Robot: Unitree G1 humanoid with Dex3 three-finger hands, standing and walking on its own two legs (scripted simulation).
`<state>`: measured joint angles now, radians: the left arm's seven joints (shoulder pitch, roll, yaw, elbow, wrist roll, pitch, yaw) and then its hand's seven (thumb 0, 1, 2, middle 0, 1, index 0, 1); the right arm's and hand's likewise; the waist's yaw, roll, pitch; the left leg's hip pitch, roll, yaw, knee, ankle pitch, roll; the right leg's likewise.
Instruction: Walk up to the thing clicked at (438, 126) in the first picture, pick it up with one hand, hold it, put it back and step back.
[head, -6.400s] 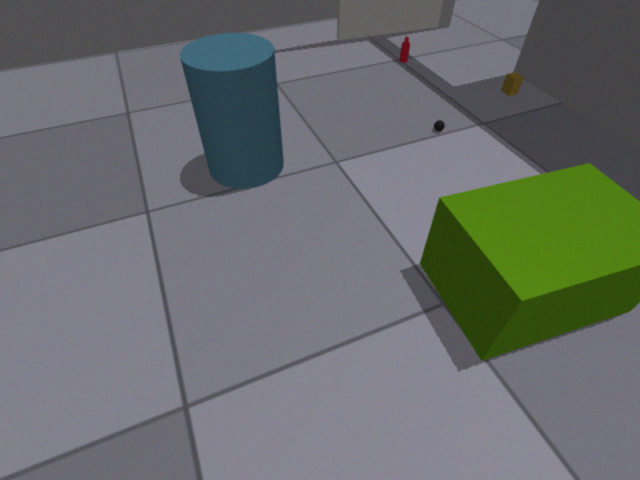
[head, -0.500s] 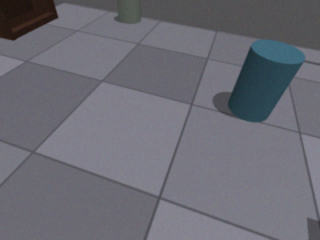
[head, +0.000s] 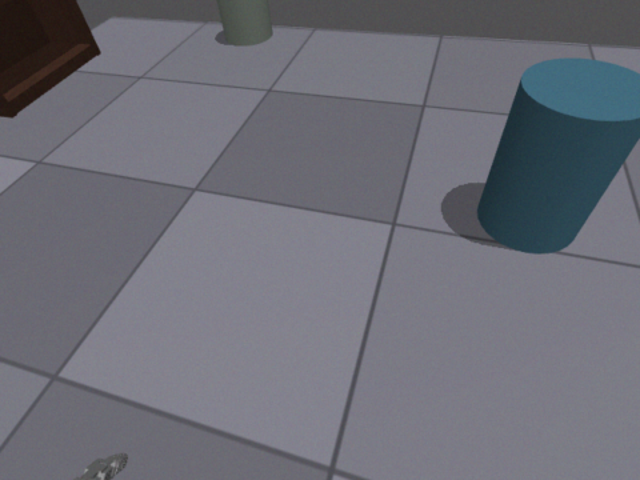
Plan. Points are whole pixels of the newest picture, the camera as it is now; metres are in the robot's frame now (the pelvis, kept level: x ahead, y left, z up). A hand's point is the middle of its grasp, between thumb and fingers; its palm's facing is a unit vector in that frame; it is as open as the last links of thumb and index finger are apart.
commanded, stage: walk up
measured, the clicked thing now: out of the picture +0.79 -1.83 -0.73
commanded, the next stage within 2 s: none
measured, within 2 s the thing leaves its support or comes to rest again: neither
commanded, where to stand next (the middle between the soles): +1.12 +0.00 m, yaw +0 degrees
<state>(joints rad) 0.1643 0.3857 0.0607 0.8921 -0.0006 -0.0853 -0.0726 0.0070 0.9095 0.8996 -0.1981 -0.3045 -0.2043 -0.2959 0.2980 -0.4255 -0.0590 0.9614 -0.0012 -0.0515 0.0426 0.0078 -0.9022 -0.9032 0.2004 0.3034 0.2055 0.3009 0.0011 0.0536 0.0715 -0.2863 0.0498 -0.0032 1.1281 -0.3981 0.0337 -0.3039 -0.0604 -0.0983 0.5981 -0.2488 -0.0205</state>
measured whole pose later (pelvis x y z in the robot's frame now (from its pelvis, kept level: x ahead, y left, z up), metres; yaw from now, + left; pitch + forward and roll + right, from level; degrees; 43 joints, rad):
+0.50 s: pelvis +0.27 +0.04 +0.01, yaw -2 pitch -3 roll +1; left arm 0.30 0.45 0.05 0.92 0.00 -0.06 -0.06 0.01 0.91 0.90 -0.20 -0.30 -0.20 -0.30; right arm 0.25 -0.38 -0.05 0.86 0.00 -0.10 0.06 0.00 -0.90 -0.90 0.20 0.30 0.21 0.30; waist 0.01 -0.08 0.07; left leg -0.23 0.02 0.15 0.50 -0.22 0.04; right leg -0.47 -0.07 0.01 1.04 -0.32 -0.02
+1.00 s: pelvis +0.50 -0.02 +0.01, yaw +0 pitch -2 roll +0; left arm 0.27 0.38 0.04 0.87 0.01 -0.09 -0.05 0.01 0.91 0.90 -0.20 -0.31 -0.21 -0.30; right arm 0.27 -0.43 -0.06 0.91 -0.01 -0.05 0.06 0.01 -0.90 -0.90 0.20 0.30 0.20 0.30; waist 0.01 0.06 0.07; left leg -0.50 0.07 -0.03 0.96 -0.26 0.01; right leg -0.18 -0.03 -0.13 0.46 -0.24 -0.04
